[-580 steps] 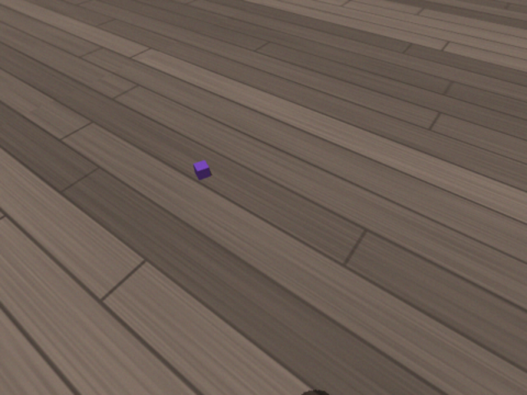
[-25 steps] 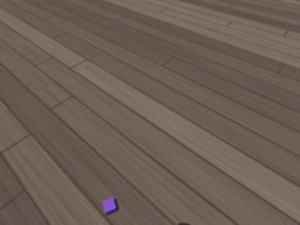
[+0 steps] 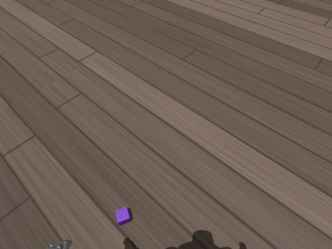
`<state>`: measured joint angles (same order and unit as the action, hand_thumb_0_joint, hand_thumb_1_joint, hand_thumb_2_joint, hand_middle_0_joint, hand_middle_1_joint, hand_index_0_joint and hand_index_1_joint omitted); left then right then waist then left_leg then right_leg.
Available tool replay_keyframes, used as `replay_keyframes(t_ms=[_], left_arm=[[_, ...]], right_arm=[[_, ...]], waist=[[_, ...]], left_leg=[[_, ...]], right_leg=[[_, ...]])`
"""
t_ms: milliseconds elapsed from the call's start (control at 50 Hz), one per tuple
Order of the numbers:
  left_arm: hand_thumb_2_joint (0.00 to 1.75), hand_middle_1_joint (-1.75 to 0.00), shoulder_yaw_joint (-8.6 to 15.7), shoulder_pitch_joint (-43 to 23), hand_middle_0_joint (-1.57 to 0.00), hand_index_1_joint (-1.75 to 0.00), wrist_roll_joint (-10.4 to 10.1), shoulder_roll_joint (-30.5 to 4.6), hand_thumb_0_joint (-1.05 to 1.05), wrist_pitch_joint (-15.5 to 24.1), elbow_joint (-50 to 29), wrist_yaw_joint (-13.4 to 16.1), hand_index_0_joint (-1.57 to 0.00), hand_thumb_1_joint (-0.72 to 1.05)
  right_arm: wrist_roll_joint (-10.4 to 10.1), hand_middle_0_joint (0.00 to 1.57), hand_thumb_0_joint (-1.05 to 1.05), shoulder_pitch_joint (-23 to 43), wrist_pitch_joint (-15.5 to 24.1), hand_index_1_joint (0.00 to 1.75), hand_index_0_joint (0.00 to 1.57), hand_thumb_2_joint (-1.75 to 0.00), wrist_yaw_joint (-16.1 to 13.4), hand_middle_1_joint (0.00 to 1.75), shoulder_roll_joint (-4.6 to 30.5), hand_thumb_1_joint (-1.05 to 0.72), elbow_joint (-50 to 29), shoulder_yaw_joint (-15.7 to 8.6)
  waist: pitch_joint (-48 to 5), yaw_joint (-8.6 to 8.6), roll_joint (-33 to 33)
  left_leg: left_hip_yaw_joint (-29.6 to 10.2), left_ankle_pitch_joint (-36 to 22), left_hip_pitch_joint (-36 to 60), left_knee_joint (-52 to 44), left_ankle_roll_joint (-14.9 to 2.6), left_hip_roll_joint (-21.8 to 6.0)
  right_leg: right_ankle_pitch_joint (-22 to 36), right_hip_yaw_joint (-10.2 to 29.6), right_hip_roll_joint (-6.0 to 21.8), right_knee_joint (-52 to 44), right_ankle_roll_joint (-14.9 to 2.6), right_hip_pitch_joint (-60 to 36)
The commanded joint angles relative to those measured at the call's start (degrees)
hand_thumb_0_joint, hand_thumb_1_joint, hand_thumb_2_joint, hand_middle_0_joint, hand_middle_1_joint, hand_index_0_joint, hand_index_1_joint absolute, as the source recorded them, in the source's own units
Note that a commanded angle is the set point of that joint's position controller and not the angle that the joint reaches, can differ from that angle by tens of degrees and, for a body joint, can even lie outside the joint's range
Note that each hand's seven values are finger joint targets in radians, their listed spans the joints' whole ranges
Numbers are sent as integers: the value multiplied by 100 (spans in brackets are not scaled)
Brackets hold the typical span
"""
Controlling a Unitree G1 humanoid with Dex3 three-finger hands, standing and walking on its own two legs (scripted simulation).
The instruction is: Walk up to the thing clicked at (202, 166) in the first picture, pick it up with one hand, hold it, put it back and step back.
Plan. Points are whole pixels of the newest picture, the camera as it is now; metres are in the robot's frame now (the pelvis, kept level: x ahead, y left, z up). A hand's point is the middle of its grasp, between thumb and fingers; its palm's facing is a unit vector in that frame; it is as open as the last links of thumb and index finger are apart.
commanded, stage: rise first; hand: left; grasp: from above
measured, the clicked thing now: (123, 215) +0.38 +0.25 -0.74
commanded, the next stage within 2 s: none
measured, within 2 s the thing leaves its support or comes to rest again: neither
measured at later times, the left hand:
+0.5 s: hand out of the picture +0.13 +0.26 -0.22, palm faces -0.15 -0.86 -0.48, open 13.8 cm
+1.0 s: hand out of the picture +0.18 +0.29 -0.39, palm faces -0.39 -0.50 -0.77, open 13.6 cm
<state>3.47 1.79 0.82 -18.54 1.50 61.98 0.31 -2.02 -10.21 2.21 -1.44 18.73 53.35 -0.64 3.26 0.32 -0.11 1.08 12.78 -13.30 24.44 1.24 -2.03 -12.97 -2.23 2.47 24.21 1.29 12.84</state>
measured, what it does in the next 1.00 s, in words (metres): lowers itself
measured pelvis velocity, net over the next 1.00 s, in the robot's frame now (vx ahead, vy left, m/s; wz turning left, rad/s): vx -0.05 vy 0.00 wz -0.01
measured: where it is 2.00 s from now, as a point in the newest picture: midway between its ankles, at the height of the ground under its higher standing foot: outside the picture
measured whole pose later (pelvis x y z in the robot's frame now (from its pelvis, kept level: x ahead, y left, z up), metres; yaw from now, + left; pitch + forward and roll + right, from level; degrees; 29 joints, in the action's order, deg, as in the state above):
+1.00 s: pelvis -0.05 +0.00 -0.24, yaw -1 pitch +32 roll -2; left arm 6.2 -6.6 39.9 -22.1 -1.2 40.8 12.7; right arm 0.7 -3.3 10.3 2.2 16.5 36.9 -3.8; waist -10.9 0.6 -0.1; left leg -2.6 38.4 -93.0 99.4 1.6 -2.3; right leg -38.7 -1.1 3.1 98.4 1.2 91.6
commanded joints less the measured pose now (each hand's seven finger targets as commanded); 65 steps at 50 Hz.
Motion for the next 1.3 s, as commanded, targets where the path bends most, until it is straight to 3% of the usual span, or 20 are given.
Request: replay_keyframes(t_ms=[0, 60, 120, 160, 200, 280, 400, 560, 620, 700, 740, 780, 840, 900, 920, 1020, 1040, 1080, 1180, 1280], left_arm=[[86, -89, 708, -319, -19, -85, 577, -1277, 0, 77, 70, -125, -22, 26], [90, -98, 885, 80, -13, -94, 789, -1334, 0, -42, -576, -87, -16, 2], [91, -99, 762, 55, -15, -97, 934, -1099, 0, -405, -1027, 9, -17, -22], [92, -99, 811, -158, -15, -98, 1021, -1193, 0, -545, -1220, 97, -16, -37], [91, -102, 716, -90, -14, -101, 1105, -986, 0, -604, -1401, 124, -16, -46], [95, -106, 921, -25, -10, -105, 1230, -1090, 0, -565, -2147, 178, -11, -53], [100, -105, 945, 542, -6, -106, 1608, -1076, 0, -685, -3069, 232, -6, -56], [97, -108, 910, 1192, -7, -107, 1898, -968, 0, -1033, -3914, 317, -7, -55], [95, -109, 809, 630, -6, -108, 2099, -1001, 0, -1012, -3849, 402, -7, -53], [92, -108, 894, 104, -6, -106, 2541, -1178, 0, -709, -3308, 560, -8, -49], [91, -105, 744, 25, -9, -104, 2824, -1119, 0, -517, -3250, 645, -10, -47], [89, -102, 565, -196, -12, -101, 3049, -1038, 0, -361, -3129, 752, -13, -43], [88, -98, 757, -382, -16, -98, 3518, -1395, 0, -184, -2900, 1070, -16, -43], [87, -99, 629, -927, -16, -98, 3927, -1464, 0, -111, -2963, 1387, -16, -41], [88, -99, 741, -1162, -15, -99, 4035, -1654, 0, -118, -2915, 1496, -16, -40], [94, -106, 818, -2444, -10, -104, 4523, -2117, 0, -173, -2396, 1808, -11, -47], [94, -107, 803, -2552, -9, -105, 4629, -2218, 0, -171, -2183, 1850, -10, -47], [95, -107, 660, -3086, -10, -105, 4799, -2170, 0, -153, -2075, 1881, -12, -48], [95, -109, 576, -3766, -8, -107, 5146, -2389, 0, -47, -1287, 1950, -10, -49], [93, -109, 670, -4379, -9, -105, 5619, -2618, 0, -13, -833, 2296, -12, -45]], right_arm=[[95, 20, 0, -503, 196, 30, 20, -92, -73, 30, 658, -101, -889, -420], [88, 20, 0, -512, 228, 30, 20, -91, -19, 30, 615, -97, -1360, -505], [42, 20, 0, -420, 211, 30, 20, -92, 16, 30, 542, -97, -1735, -511], [60, 20, 0, -294, 227, 30, 20, -91, 54, 30, 530, -96, -1909, -503], [82, 20, 0, -308, 294, 30, 20, -91, 69, 30, 491, -94, -2051, -514], [121, 20, 0, -368, 435, 30, 20, -91, 93, 30, 411, -93, -2252, -536], [155, 20, 0, -333, 587, 30, 20, -90, 59, 30, 396, -89, -2471, -545], [157, 20, 0, -157, 763, 30, 20, -90, 44, 30, 325, -90, -2704, -508], [178, 20, 0, -48, 870, 30, 20, -90, 34, 30, 335, -88, -2669, -478], [214, 20, 0, 125, 1022, 30, 20, -89, 95, 30, 407, -86, -2598, -499], [217, 20, 0, 140, 1102, 30, 20, -89, 130, 30, 434, -86, -2551, -523], [197, 20, 0, 138, 1145, 30, 20, -89, 172, 30, 497, -85, -2482, -574], [189, 20, 0, 186, 1146, 30, 20, -90, 230, 30, 581, -88, -2329, -597], [199, 20, 0, 201, 1055, 30, 20, -89, 295, 30, 626, -87, -2202, -663], [215, 20, 0, 189, 1018, 30, 20, -89, 312, 30, 663, -85, -2116, -682], [287, 20, 0, 144, 818, 30, 20, -89, 350, 30, 695, -87, -1910, -693], [302, 20, 0, 176, 783, 30, 20, -89, 354, 30, 671, -86, -1879, -682], [343, 20, 0, 63, 727, 30, 20, -90, 347, 30, 682, -88, -1799, -719], [427, 20, 0, 3, 653, 30, 20, -90, 355, 30, 695, -88, -1607, -735], [510, 20, 0, -115, 591, 30, 20, -90, 365, 30, 701, -89, -1406, -647]], waist=[[-1276, -8, 127], [-1729, -228, -296], [-1709, -57, -153], [-1528, -48, -80], [-1552, 4, -83], [-1836, 3, -64], [-2272, 36, -418], [-2469, 57, -334], [-2347, 264, -277], [-2472, 185, -298], [-2906, 113, -485], [-3163, 227, -323], [-3665, 8, -509], [-4205, 47, -577], [-4316, 8, -670], [-4645, 65, -340], [-4703, 0, -326], [-5009, 103, -256], [-4816, 124, -301], [-4687, 236, -335]], left_leg=[[138, -835, -472, 592, -154, 249], [122, -1161, -582, 797, -70, 291], [56, -1168, -731, 939, -93, 273], [29, -889, -1121, 1185, -82, 221], [16, -608, -1327, 1477, -74, 194], [-11, -229, -1894, 2096, -103, 189], [-138, -398, -2293, 2741, -72, 81], [-151, 39, -3038, 3429, -125, 91], [-184, 320, -3569, 3862, -147, 87], [-210, 746, -4449, 4567, -130, 118], [-212, 758, -4601, 4891, -110, 137], [-246, 747, -4949, 5235, -115, 135], [-266, 405, -5243, 5741, -98, 136], [-251, 184, -5516, 6279, -114, 135], [-249, 137, -5597, 6408, -100, 134], [-110, 988, -6728, 7146, -173, 166], [-71, 1154, -6896, 7216, -166, 176], [-45, 1294, -7019, 7476, -205, 178], [-94, 1950, -7463, 7682, -205, 190], [-72, 2050, -7930, 8067, -244, 190]], right_leg=[[881, -21, -200, 503, -213, 440], [1003, -21, -231, 827, -247, 449], [987, -63, -242, 914, -216, 629], [649, -100, -276, 1154, -212, 1040], [340, -109, -279, 1439, -219, 1422], [13, -45, -239, 1981, -199, 1942], [45, -32, -238, 2808, -232, 2661], [-260, 2, -223, 3357, -219, 3310], [-437, -8, -228, 3734, -200, 3890], [-867, -5, -212, 4545, -228, 4826], [-873, 16, -204, 4942, -244, 5169], [-825, 11, -201, 5298, -236, 5494], [-649, 3, -207, 5905, -274, 6034], [-479, -12, -233, 6386, -287, 6524], [-461, -15, -222, 6526, -292, 6658], [-975, 43, -246, 6887, -251, 6918], [-1162, 52, -250, 6942, -248, 6883], [-1290, 71, -263, 7001, -229, 6960], [-2094, -62, -291, 7337, -286, 7603], [-2156, -113, -312, 7651, -289, 8008]])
